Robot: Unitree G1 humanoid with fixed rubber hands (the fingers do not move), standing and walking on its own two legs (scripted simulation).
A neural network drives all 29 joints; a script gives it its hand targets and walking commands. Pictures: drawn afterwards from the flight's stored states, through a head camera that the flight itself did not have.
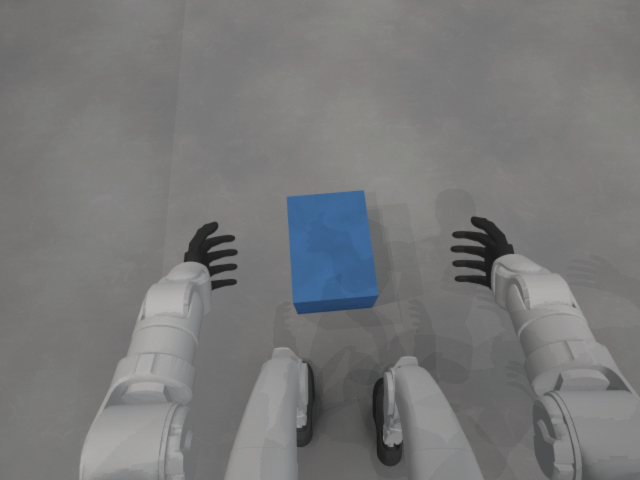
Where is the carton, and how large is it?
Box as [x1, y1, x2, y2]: [287, 190, 378, 313]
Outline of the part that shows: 363,190 287,197 293,303 297,313 371,307 375,301 378,293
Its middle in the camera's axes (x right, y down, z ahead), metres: +0.02 +0.04 +1.08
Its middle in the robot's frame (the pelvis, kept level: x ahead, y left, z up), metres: +0.57 +0.02 -0.60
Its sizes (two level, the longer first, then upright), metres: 0.295 0.213 0.156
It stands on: the floor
